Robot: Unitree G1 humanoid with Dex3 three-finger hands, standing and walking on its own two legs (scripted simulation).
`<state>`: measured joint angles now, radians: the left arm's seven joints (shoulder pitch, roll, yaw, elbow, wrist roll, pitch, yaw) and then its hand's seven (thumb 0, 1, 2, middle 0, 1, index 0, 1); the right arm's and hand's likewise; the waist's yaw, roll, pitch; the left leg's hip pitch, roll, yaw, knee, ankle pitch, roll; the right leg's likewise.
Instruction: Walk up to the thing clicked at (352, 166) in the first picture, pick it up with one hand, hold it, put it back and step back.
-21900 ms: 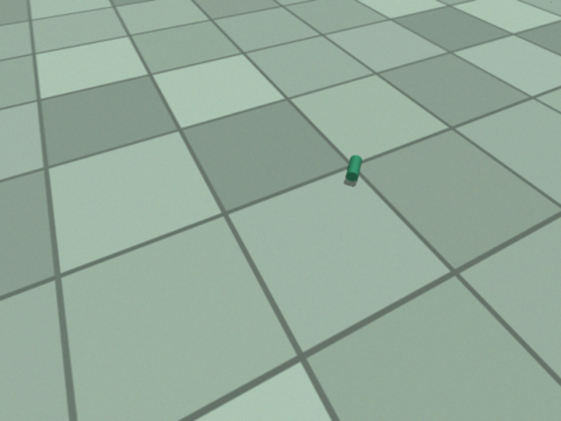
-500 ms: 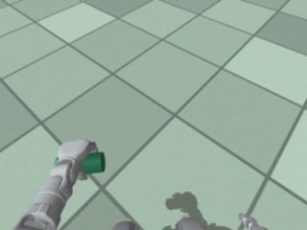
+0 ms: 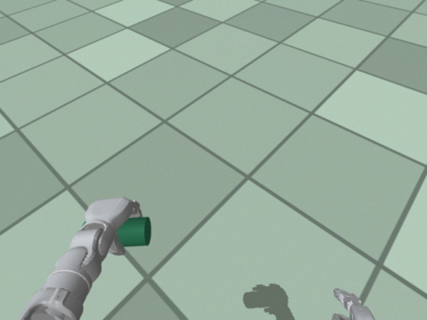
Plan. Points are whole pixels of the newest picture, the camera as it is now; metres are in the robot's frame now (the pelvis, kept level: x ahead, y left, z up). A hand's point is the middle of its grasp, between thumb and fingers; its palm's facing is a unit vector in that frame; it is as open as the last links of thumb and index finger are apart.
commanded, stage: hold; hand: left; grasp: from above
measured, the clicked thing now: (117, 232) +0.32 +0.23 -0.07
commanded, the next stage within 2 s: crouch in 1.44 s
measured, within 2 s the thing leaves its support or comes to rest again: neither
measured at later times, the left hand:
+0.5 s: hand (114, 236) +0.29 +0.22 -0.03, palm faces -0.45 -0.06 -0.89, open 9.0 cm
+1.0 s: hand (111, 232) +0.29 +0.22 -0.01, palm faces -0.44 -0.06 -0.90, open 9.1 cm
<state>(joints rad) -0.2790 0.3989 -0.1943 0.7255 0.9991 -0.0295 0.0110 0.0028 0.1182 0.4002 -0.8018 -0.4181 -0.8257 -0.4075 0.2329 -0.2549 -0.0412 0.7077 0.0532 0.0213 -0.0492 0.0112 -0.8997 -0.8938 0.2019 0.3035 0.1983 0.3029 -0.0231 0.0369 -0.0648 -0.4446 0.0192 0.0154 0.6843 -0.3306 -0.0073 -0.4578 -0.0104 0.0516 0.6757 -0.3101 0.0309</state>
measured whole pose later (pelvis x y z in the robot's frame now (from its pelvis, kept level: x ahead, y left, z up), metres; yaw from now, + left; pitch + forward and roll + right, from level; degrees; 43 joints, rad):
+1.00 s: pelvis -0.01 +0.00 +0.01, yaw +0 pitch +1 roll +0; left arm -0.24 0.41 -0.20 0.59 0.98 -0.04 -0.07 0.00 0.11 0.44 -0.78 -0.46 -0.81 -0.45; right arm 0.19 -0.25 -0.02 0.69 0.07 0.03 -0.07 0.01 -0.91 -0.90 0.20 0.30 0.20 0.30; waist 0.01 0.05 -0.02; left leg -0.29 0.01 0.03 0.53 -0.25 -0.01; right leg -0.32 -0.02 0.06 0.54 -0.24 0.03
